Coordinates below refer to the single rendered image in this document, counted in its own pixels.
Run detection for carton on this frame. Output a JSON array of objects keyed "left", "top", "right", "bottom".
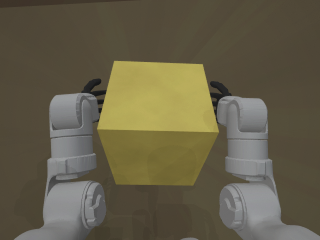
[{"left": 97, "top": 61, "right": 219, "bottom": 186}]

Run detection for right robot hand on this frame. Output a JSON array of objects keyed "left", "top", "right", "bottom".
[{"left": 210, "top": 81, "right": 232, "bottom": 124}]

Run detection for robot left upper arm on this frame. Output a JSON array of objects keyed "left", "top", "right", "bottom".
[{"left": 14, "top": 180, "right": 107, "bottom": 240}]

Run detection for robot right upper arm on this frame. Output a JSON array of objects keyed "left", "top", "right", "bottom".
[{"left": 219, "top": 183, "right": 320, "bottom": 240}]

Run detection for left robot hand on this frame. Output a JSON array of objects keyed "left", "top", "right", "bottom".
[{"left": 81, "top": 78, "right": 107, "bottom": 123}]

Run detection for robot left forearm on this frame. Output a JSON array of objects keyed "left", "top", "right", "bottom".
[{"left": 43, "top": 93, "right": 100, "bottom": 222}]

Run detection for robot right forearm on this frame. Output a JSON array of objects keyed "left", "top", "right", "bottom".
[{"left": 217, "top": 96, "right": 281, "bottom": 218}]

